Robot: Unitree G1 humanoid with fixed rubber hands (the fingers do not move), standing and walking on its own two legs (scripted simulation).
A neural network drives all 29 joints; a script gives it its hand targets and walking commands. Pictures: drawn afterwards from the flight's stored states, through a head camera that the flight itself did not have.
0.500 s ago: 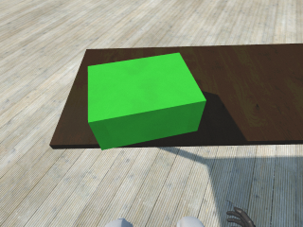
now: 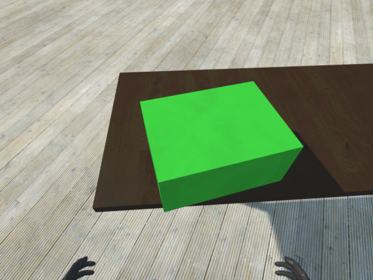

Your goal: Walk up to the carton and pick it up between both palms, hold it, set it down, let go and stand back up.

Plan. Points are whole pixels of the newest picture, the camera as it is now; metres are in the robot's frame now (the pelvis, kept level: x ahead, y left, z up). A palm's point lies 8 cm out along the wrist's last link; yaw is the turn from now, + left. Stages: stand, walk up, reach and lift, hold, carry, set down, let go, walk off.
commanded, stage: walk up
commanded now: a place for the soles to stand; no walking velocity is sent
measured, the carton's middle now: (211, 141) +0.45 -0.06 +0.01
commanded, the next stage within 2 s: none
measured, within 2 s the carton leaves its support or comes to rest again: neither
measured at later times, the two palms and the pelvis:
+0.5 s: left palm out of the picture +0.08 +0.26 -0.09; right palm out of the picture +0.07 -0.25 -0.09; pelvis -0.01 +0.00 +0.02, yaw -1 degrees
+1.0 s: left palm out of the picture +0.10 +0.21 -0.10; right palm out of the picture +0.05 -0.31 -0.10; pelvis +0.03 -0.04 +0.01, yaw -4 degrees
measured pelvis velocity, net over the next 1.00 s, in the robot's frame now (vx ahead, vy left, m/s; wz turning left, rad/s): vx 0.03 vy -0.04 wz -0.06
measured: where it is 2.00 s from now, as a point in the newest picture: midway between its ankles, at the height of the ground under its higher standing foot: outside the picture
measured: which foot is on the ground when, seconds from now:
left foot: down 0.00-1.00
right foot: down 0.00-1.00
